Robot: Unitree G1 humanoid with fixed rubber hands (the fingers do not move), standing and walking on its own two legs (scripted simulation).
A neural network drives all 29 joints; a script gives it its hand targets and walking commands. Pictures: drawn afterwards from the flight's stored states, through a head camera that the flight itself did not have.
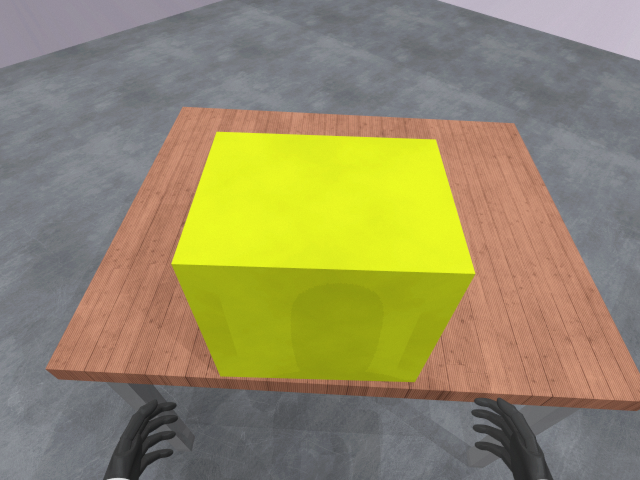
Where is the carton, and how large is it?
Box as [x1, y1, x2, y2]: [171, 132, 474, 381]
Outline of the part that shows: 216,132 171,264 220,375 414,381 474,275 471,260 435,140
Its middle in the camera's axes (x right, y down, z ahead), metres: +0.00 +0.04 +0.56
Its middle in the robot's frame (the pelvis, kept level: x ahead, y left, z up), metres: +0.41 +0.05 +0.02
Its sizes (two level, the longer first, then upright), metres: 0.300 0.226 0.286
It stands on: a table, 0.65 m high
